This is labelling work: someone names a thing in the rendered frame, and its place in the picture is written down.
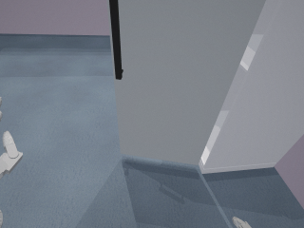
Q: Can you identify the robot left hand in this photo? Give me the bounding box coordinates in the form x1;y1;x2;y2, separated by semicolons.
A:
0;97;23;180

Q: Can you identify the fridge door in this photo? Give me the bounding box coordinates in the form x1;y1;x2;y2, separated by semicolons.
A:
106;0;266;165

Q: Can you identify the robot right hand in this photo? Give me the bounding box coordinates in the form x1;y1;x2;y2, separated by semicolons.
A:
232;217;252;228

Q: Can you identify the handle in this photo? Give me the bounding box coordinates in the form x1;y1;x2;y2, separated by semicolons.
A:
109;0;124;80

